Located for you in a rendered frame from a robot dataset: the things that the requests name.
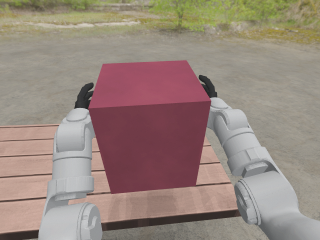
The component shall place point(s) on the left robot hand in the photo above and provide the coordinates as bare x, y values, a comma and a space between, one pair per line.
83, 96

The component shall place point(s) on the table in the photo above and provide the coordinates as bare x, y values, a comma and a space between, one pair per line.
26, 166

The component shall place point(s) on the robot right upper arm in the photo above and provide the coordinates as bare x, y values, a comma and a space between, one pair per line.
267, 201

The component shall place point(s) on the carton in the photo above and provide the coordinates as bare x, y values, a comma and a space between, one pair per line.
150, 121

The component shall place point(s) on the robot left forearm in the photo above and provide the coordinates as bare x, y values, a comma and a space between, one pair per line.
72, 166

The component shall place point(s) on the robot left upper arm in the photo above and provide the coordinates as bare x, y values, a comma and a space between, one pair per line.
79, 221

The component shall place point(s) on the robot right forearm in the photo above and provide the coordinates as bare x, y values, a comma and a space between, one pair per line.
246, 157

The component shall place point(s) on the right robot hand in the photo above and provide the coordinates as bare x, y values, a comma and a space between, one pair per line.
208, 87

